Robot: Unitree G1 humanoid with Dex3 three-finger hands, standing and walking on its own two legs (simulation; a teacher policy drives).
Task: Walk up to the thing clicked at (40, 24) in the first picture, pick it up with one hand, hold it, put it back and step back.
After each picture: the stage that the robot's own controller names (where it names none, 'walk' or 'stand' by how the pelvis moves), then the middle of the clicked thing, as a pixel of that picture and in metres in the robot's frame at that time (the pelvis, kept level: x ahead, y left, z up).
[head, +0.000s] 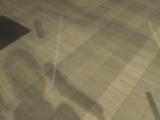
stand; (40, 29) +1.59 +0.55 -0.66
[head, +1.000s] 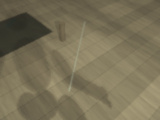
walk; (62, 32) +1.53 +0.24 -0.63
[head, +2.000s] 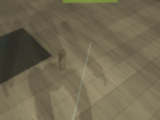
walk; (62, 60) +1.04 +0.18 -0.64
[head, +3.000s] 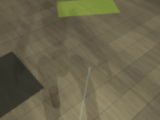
walk; (55, 97) +0.64 +0.22 -0.64
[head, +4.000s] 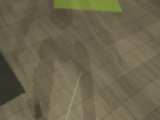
walk; (35, 108) +0.46 +0.25 -0.61
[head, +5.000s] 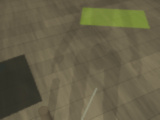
stand; (46, 117) +0.48 +0.29 -0.64
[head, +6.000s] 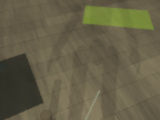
stand; out of the picture +0.43 +0.25 -0.65
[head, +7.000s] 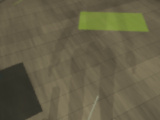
stand; out of the picture +0.41 +0.27 -0.65
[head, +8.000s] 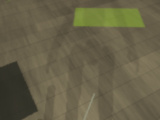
stand; out of the picture +0.38 +0.31 -0.64
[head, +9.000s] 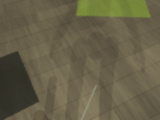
stand; out of the picture +0.39 +0.29 -0.62
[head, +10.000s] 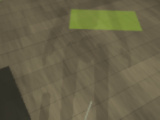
stand; out of the picture +0.28 +0.30 -0.63
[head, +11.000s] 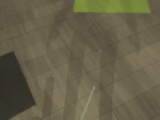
stand; out of the picture +0.32 +0.31 -0.63
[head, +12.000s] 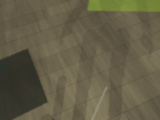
stand; out of the picture +0.33 +0.28 -0.62
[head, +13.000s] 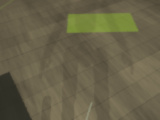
stand; out of the picture +0.30 +0.31 -0.63
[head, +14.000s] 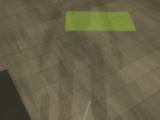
stand; out of the picture +0.29 +0.29 -0.66
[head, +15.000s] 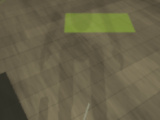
stand; out of the picture +0.28 +0.30 -0.66
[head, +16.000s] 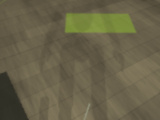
go down; out of the picture +0.28 +0.30 -0.66
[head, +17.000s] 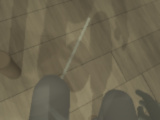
go down; (8, 67) +0.34 +0.34 -0.28
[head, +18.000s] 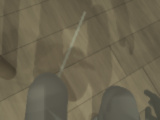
approach; (0, 67) +0.33 +0.37 -0.25
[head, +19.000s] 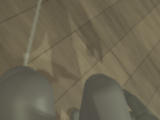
close in; out of the picture +0.28 +0.39 -0.16
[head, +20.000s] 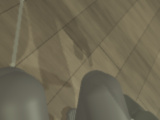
close; out of the picture +0.26 +0.40 -0.14
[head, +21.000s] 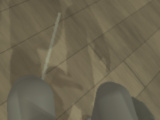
lift; out of the picture +0.27 +0.36 -0.04
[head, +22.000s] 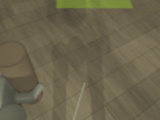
lift; (23, 79) +0.32 +0.19 +0.08
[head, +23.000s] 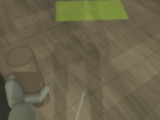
hold; (32, 82) +0.34 +0.18 +0.05
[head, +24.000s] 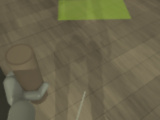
hold; (31, 79) +0.34 +0.18 +0.06
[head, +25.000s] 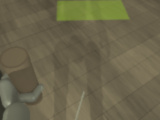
crouch; (25, 81) +0.34 +0.20 +0.05
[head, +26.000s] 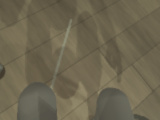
crouch; out of the picture +0.35 +0.33 -0.04
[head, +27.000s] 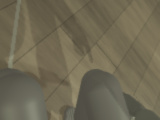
lower; out of the picture +0.31 +0.41 -0.15
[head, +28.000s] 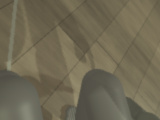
lower; out of the picture +0.30 +0.41 -0.14
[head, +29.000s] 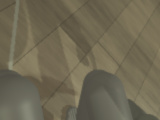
lower; out of the picture +0.29 +0.40 -0.14
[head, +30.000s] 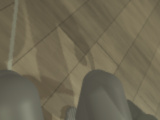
lower; out of the picture +0.29 +0.39 -0.14
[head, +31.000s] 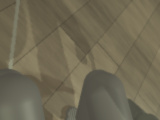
loosen; out of the picture +0.29 +0.39 -0.14
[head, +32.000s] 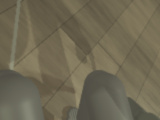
withdraw; out of the picture +0.29 +0.38 -0.15
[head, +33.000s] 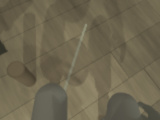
walk; (24, 75) +0.37 +0.32 -0.32
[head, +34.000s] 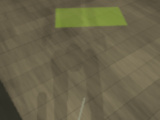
stand; out of the picture +0.30 +0.27 -0.59
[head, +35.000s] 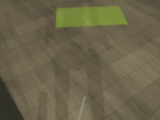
stand; out of the picture +0.30 +0.29 -0.60
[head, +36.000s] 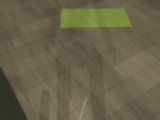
stand; out of the picture +0.31 +0.28 -0.61
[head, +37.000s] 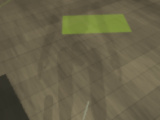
stand; out of the picture +0.32 +0.28 -0.65
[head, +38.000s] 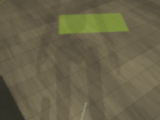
stand; out of the picture +0.30 +0.29 -0.66
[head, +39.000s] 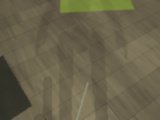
walk; out of the picture +0.34 +0.29 -0.63
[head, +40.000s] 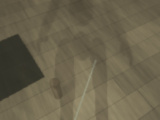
walk; (56, 89) +0.59 +0.21 -0.63
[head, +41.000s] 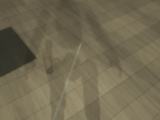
stand; (48, 63) +0.92 +0.31 -0.63
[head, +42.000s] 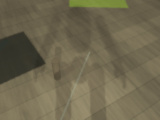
stand; (56, 69) +0.92 +0.25 -0.64
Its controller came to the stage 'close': yes
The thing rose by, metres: 0.70
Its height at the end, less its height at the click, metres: +0.00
